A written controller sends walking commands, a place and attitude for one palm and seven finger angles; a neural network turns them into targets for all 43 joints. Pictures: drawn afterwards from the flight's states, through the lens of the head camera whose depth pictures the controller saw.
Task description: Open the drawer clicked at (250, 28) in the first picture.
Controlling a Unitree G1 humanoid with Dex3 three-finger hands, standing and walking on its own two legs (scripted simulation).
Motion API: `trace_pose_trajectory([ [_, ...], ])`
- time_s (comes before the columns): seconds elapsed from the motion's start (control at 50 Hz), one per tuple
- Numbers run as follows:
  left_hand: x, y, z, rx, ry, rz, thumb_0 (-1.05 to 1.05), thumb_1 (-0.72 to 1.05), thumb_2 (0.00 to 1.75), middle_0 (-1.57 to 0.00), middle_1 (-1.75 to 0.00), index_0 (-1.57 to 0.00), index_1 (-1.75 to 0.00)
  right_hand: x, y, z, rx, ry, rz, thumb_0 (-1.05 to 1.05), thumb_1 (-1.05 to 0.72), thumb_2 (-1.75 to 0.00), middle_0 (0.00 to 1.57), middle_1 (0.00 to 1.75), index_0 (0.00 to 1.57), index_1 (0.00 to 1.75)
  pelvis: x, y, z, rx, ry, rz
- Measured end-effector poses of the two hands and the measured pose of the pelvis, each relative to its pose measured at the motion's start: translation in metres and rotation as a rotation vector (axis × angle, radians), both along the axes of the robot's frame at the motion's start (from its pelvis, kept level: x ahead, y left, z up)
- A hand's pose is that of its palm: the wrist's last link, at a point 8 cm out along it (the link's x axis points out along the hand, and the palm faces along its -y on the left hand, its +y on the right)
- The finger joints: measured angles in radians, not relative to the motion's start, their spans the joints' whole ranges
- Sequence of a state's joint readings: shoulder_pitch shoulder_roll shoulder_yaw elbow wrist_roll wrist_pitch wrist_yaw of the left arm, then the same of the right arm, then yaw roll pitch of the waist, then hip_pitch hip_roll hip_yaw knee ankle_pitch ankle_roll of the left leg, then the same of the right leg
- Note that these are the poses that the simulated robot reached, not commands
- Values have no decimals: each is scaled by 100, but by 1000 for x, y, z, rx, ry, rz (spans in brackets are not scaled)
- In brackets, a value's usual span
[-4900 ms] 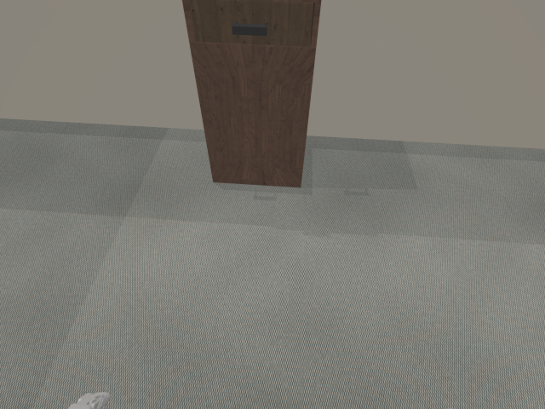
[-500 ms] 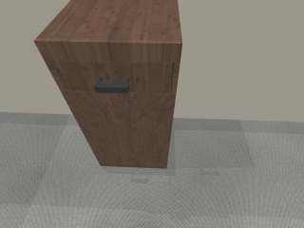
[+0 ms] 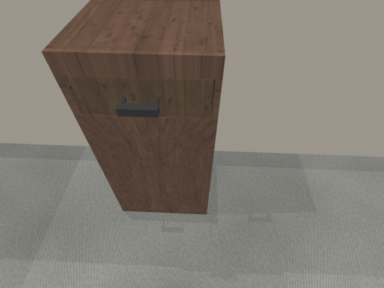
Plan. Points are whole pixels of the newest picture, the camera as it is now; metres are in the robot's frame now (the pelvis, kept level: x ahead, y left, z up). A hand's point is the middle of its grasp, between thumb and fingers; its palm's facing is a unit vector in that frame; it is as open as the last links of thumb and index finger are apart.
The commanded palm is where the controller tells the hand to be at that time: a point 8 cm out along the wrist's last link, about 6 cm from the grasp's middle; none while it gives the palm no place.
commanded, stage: look again from close up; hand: left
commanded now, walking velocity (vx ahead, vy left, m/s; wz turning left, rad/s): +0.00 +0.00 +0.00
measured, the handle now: (139, 105) +0.58 +0.19 +0.03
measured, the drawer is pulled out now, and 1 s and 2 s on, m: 0.00 0.00 0.00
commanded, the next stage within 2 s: raise the hand with hooked fingers in 0.34 s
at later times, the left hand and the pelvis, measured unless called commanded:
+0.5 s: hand out of the picture +0.04 +0.18 -0.16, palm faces -0.07 -0.96 -0.26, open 7.3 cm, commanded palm +0.12 +0.22 -0.06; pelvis +0.02 +0.00 +0.00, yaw -1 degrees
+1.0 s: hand (87, 263) +0.17 +0.22 -0.03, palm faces +0.07 -0.07 -1.00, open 9.4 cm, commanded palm +0.17 +0.22 +0.04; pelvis -0.01 -0.02 -0.04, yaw +2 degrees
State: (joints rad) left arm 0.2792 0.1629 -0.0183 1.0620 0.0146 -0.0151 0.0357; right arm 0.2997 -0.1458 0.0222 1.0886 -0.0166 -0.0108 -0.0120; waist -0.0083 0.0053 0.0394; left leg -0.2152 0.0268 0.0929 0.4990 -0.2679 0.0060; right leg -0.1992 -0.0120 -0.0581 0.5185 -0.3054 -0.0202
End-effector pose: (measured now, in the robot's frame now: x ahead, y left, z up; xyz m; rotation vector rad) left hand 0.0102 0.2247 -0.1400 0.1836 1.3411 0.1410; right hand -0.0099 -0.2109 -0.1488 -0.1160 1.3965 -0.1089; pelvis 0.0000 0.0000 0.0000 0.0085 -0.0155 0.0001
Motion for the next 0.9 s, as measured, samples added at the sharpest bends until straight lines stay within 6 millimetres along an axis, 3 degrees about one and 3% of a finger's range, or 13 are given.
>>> trace_pose_trajectory([
  [0.4,-1,-9,-6,-36,57,19,0,91,90,-20,-30,-20,-30,32,-10,6,-48,-15,3,1,-92,-90,20,30,20,30,18,1,2,-2,10,-5],
  [0.48,9,-5,0,-4,39,-30,1,92,90,-20,-30,-20,-30,42,-13,8,-60,-55,-2,2,-93,-90,20,30,20,30,19,3,1,-10,16,-13],
  [0.58,103,22,86,344,-443,-267,4,92,88,-21,-32,-21,-32,96,-22,19,-95,-424,-4,2,-92,-90,20,30,20,30,15,5,-5,17,45,9],
  [0.64,155,15,137,615,-681,-506,3,87,86,-20,-34,-20,-35,139,-26,27,-86,-584,57,2,-92,-90,20,30,20,30,8,5,-11,16,94,13],
  [0.68,175,4,158,778,-792,-645,3,83,85,-20,-36,-20,-37,167,-29,35,-77,-660,89,2,-92,-90,20,30,20,30,3,3,-16,21,124,-4],
  [0.74,178,-19,165,894,-883,-797,2,76,83,-20,-40,-20,-40,202,-31,49,-60,-723,137,2,-91,-90,20,30,20,30,-2,-2,-23,32,157,-31],
  [0.8,159,-36,155,923,-907,-897,1,69,80,-21,-44,-21,-45,228,-31,60,-52,-751,207,2,-91,-90,20,30,20,30,-7,-9,-30,42,177,-37],
  [0.9,127,-29,143,1037,-856,-963,0,56,75,-23,-52,-24,-52,254,-22,59,-48,-753,315,1,-91,-90,20,30,20,30,-12,-19,-41,40,188,-14],
])
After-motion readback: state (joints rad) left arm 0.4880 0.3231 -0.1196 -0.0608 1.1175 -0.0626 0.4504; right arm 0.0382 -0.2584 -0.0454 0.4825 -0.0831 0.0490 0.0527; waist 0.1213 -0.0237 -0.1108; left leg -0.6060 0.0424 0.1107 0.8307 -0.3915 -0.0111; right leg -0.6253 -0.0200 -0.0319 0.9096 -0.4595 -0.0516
